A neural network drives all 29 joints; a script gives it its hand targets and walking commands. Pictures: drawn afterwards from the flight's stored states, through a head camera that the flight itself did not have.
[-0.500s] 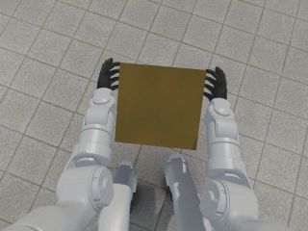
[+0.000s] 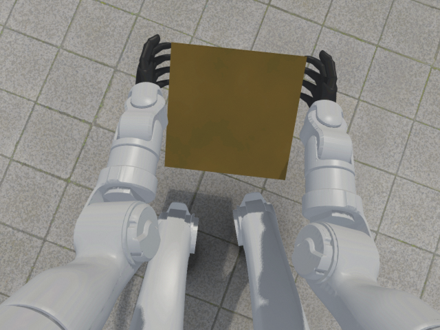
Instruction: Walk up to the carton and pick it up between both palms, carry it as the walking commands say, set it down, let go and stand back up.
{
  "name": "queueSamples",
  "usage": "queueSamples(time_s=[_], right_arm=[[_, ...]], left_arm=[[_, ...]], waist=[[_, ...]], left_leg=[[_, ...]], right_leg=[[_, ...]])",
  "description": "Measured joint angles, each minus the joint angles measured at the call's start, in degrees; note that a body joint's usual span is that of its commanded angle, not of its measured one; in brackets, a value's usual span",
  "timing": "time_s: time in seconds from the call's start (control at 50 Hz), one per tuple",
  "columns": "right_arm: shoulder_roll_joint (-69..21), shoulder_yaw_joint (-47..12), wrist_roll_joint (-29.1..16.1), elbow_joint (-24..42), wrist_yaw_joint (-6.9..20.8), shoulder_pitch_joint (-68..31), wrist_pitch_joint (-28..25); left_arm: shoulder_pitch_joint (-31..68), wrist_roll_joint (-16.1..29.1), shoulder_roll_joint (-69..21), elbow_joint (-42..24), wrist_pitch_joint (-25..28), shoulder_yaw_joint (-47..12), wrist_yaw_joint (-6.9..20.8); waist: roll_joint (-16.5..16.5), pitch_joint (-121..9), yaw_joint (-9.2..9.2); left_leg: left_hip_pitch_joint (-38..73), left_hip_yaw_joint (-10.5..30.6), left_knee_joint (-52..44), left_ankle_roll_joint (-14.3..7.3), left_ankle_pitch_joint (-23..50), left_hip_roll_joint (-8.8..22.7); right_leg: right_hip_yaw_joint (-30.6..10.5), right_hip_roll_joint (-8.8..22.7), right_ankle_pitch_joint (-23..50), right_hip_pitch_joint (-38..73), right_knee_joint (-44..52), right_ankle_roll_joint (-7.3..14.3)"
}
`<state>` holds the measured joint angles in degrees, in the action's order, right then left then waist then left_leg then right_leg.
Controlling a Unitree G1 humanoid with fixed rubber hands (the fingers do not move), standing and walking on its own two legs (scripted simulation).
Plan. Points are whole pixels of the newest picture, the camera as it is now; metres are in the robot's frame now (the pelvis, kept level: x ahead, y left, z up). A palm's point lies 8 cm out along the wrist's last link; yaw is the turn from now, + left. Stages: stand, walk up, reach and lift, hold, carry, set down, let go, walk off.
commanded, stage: set down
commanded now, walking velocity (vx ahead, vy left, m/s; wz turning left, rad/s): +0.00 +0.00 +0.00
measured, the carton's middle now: (231, 110) +0.48 -0.06 -0.20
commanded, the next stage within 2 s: none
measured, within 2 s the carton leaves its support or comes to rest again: neither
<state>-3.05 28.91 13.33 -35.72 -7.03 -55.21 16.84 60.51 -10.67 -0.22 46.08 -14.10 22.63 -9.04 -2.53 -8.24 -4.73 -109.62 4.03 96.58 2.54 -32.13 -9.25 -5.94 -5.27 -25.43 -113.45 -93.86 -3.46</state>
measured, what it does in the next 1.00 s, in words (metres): lowers itself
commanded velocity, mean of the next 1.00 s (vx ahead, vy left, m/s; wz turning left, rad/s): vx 0.00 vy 0.00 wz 0.00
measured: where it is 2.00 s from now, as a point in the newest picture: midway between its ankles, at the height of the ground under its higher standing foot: (216, 255)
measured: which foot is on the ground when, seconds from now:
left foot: down 0.00-1.00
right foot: down 0.00-1.00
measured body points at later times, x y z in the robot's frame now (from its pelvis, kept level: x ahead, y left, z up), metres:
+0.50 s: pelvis -0.01 +0.00 -0.06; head +0.31 -0.03 +0.25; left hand +0.54 +0.08 -0.18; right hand +0.49 -0.21 -0.18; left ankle +0.08 +0.12 -0.49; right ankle +0.11 -0.13 -0.49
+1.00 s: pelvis -0.01 +0.00 -0.11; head +0.35 -0.02 +0.16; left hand +0.56 +0.08 -0.27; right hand +0.51 -0.22 -0.27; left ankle +0.08 +0.12 -0.49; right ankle +0.11 -0.13 -0.49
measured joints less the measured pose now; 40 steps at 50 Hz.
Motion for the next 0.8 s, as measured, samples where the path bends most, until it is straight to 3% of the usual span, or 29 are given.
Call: queueSamples(time_s=[0.4, 0.8], right_arm=[[3.1, 0.6, -0.3, -1.2, 0.3, -8.8, 1.7], [7.0, -1.4, -3.6, -3.5, 0.6, -14.9, 0.9]], left_arm=[[9.6, 0.7, 3.5, 2.3, -1.5, -0.3, 0.3], [16.6, 4.2, 7.6, 5.2, -0.8, -4.0, -0.3]], waist=[[-0.2, 5.5, -0.22], [-0.2, 12.6, -0.71]], left_leg=[[-9.9, -0.6, 8.9, 0.9, -0.6, -1.1], [-16.6, -1.0, 17.2, 1.4, -2.4, -2.0]], right_leg=[[-0.2, -0.8, -0.3, -10.0, -8.8, -0.7], [0.3, -1.1, -2.0, -16.5, -17.0, -1.1]])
